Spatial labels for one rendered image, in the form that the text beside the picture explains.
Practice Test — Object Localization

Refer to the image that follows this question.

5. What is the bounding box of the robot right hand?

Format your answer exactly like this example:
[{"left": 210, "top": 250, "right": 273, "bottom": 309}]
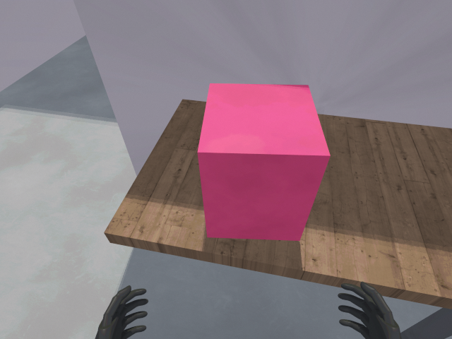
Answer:
[{"left": 338, "top": 282, "right": 402, "bottom": 339}]

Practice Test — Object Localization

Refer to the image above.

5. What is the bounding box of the robot left hand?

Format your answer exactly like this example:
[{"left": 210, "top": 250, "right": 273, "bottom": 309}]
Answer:
[{"left": 95, "top": 285, "right": 148, "bottom": 339}]

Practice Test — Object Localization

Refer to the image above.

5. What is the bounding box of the carton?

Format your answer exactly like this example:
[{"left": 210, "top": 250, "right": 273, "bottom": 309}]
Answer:
[{"left": 198, "top": 83, "right": 331, "bottom": 241}]

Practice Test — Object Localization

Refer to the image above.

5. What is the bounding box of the table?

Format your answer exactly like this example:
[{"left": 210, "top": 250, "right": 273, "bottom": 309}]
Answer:
[{"left": 104, "top": 99, "right": 452, "bottom": 339}]

